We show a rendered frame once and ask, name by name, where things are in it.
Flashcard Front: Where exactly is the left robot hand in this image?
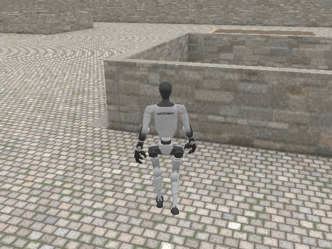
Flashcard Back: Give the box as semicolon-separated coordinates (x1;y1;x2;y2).
134;150;146;164

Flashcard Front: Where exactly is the robot right upper arm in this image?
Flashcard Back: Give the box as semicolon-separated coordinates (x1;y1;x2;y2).
177;104;191;133

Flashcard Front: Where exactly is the robot torso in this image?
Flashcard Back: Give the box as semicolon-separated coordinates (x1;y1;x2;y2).
154;103;178;156

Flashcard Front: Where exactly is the robot left forearm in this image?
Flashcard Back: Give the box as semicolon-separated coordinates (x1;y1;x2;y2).
135;126;146;151

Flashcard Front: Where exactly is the robot right shin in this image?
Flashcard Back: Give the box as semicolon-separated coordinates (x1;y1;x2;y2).
171;173;179;208

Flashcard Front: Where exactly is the robot right forearm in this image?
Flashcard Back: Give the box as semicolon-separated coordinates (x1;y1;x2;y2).
186;125;195;145

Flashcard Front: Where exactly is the robot left upper arm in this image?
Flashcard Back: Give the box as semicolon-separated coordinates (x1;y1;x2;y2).
141;105;155;134

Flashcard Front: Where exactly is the right robot hand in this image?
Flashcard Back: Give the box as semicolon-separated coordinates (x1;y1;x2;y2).
184;143;196;154

